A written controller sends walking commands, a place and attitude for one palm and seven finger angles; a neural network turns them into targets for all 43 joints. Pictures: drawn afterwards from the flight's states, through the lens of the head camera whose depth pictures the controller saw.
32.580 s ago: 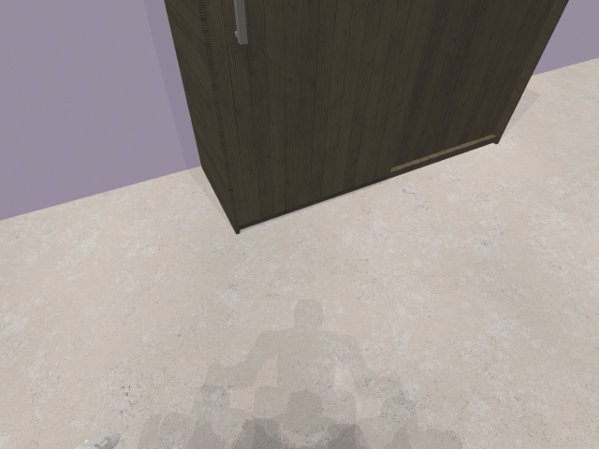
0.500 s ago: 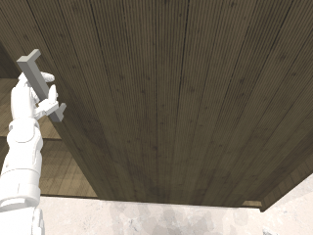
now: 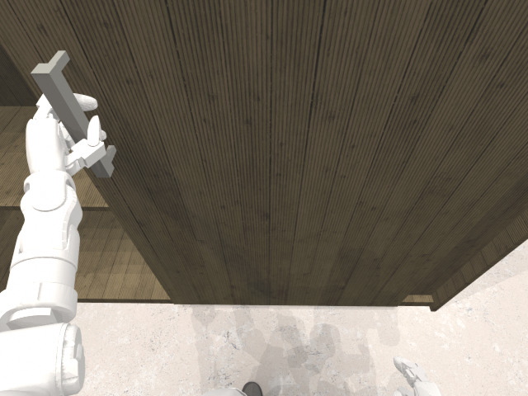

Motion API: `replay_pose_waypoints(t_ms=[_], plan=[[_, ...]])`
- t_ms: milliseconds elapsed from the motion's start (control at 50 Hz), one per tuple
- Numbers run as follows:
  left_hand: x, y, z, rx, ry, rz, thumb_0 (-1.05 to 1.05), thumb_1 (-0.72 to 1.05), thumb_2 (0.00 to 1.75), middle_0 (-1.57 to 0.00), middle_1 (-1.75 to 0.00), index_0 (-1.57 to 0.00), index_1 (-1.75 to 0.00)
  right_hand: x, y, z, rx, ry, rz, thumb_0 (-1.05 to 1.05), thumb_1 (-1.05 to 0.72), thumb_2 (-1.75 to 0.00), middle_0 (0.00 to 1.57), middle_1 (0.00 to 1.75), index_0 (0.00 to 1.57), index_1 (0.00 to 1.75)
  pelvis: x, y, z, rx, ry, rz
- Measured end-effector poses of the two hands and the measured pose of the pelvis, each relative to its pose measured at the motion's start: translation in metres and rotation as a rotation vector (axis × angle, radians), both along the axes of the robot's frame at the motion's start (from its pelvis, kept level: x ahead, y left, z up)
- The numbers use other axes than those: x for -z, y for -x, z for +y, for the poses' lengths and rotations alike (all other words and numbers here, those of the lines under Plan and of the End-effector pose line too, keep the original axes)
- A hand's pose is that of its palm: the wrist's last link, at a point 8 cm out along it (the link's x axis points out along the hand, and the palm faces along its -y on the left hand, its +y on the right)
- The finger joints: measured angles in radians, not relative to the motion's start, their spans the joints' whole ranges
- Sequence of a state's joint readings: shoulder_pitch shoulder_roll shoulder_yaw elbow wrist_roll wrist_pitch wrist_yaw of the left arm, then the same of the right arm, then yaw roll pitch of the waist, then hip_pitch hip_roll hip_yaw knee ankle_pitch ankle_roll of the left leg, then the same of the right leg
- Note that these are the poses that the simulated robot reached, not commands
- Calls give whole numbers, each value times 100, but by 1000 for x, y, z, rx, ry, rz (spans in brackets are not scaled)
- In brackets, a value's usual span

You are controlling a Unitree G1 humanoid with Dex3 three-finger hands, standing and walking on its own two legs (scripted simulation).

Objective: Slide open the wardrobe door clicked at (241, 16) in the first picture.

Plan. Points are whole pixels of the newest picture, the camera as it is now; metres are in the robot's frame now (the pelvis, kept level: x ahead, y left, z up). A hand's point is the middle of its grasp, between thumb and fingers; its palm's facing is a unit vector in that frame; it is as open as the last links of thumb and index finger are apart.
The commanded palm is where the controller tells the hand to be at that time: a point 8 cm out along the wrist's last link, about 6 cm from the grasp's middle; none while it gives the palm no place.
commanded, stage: stop walking and hold the door there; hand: left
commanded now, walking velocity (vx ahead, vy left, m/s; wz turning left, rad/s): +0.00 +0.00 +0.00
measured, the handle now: (84, 119) +0.45 +0.30 +0.17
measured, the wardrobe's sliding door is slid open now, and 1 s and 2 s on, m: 0.67 0.67 0.67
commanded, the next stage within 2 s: loosen the grip on the handle in 0.80 s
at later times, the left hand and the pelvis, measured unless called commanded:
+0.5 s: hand (97, 144) +0.41 +0.27 +0.16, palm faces +0.43 -0.87 -0.22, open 5.5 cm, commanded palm +0.38 +0.31 +0.12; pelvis +0.02 -0.03 +0.00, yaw -1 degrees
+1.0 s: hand (90, 138) +0.42 +0.28 +0.16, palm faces +0.40 -0.90 -0.16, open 6.0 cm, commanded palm +0.36 +0.31 +0.14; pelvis +0.01 -0.03 -0.01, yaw +0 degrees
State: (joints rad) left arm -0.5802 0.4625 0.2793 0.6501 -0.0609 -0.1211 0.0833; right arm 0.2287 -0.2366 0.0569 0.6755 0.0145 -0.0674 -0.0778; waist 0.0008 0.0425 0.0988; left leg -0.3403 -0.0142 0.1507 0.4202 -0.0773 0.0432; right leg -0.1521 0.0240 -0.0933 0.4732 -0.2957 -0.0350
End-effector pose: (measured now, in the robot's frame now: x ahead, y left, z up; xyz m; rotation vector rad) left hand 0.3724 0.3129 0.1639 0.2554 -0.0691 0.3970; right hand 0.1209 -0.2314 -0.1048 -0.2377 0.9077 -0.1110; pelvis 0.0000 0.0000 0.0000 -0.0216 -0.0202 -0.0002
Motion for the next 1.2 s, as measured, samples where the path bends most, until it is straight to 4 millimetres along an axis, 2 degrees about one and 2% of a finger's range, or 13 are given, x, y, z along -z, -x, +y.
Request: replay_pose_waypoints(t_ms=[140,260,420,580,760,900,980,1020,1080,1200], plan=[[1,-1,-1,9,39,-13,-15,71,78,-46,-140,-34,-140,-10,29,-45,91,110,33,1,-90,-90,20,30,20,30,3,-4,-5,6,4,-16],[0,1,-3,-25,50,13,-15,71,78,-46,-140,-33,-140,-16,38,-63,123,138,18,1,-90,-90,20,30,20,30,-1,-3,-12,14,-10,-6],[-2,1,-4,-53,37,34,-16,69,79,-45,-139,-36,-140,-6,40,-69,133,91,45,1,-90,-90,20,30,20,30,0,-11,-29,14,-3,-3],[-2,1,-3,-65,23,34,-17,67,82,-45,-140,-39,-140,2,25,-73,132,70,50,1,-90,-90,20,30,20,30,4,-22,-36,16,-6,-10],[3,-1,-2,-58,15,32,-22,66,82,-45,-140,-41,-140,0,5,-74,130,71,15,1,-90,-90,20,30,20,30,5,-28,-37,17,-4,-8],[9,-3,0,-39,12,24,-26,66,83,-45,-140,-43,-140,-7,0,-72,133,89,-6,1,-90,-90,20,30,20,30,5,-26,-32,28,-7,-8],[0,-9,9,-24,67,37,-22,56,80,-46,-140,-44,-140,-13,6,-72,70,90,-32,1,-90,-90,20,30,20,30,6,-11,-31,8,-11,10],[-4,-6,12,-6,95,24,-17,52,77,-46,-140,-44,-140,-14,12,-72,57,90,-35,1,-90,-90,20,30,20,30,8,-6,-31,-1,-16,35],[-7,5,13,0,38,27,-11,41,70,-45,-140,-42,-139,-14,21,-72,50,92,-37,1,-90,-90,20,30,20,30,10,5,-28,4,-4,50],[-5,6,10,2,60,25,-3,-1,47,-39,-136,-35,-133,-11,48,-65,70,106,10,1,-90,-90,20,30,20,30,13,22,-22,-15,20,65]])
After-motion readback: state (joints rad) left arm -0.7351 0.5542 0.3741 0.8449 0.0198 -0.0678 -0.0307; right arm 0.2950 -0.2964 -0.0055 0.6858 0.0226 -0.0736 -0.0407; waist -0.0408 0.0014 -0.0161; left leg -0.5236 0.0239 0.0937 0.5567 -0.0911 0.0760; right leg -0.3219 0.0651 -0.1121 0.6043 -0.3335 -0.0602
